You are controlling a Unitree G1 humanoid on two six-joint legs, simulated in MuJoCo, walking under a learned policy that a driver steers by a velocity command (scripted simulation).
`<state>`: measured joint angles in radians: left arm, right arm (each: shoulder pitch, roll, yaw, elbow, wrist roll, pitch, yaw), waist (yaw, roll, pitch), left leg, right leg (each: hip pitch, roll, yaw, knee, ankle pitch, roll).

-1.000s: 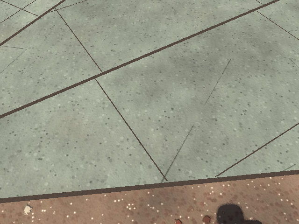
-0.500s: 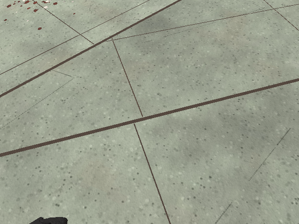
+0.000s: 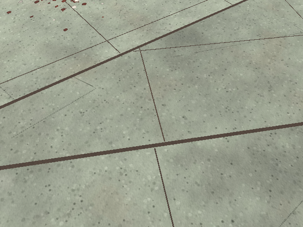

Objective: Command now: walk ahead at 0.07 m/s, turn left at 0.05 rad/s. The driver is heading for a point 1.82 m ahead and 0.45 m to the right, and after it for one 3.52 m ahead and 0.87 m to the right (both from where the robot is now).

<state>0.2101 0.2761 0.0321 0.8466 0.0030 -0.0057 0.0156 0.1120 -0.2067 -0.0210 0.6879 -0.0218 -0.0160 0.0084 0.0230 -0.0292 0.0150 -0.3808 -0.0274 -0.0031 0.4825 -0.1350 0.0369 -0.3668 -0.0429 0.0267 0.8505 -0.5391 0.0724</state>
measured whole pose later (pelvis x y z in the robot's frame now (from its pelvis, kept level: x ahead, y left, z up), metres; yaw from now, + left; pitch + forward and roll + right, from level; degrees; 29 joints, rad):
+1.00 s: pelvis +0.26 -0.03 -0.01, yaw +0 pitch +2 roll +1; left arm -0.05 0.24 0.03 0.83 -0.03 -0.08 -0.04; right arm 0.47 -0.22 -0.05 1.04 0.02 -0.07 -0.01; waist -0.09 -0.02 0.03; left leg 0.16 -0.01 0.02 0.18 -0.37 0.00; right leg -0.57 -0.04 -0.03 0.54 -0.02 -0.05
